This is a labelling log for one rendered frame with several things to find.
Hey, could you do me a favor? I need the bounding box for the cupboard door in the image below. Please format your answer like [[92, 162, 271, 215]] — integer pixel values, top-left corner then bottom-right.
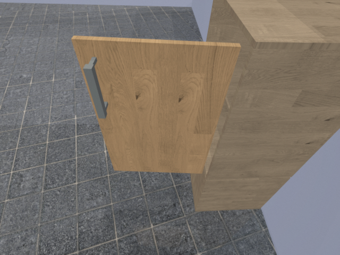
[[71, 36, 241, 174]]

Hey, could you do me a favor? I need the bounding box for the handle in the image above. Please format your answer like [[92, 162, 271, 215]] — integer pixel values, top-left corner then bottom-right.
[[83, 57, 108, 118]]

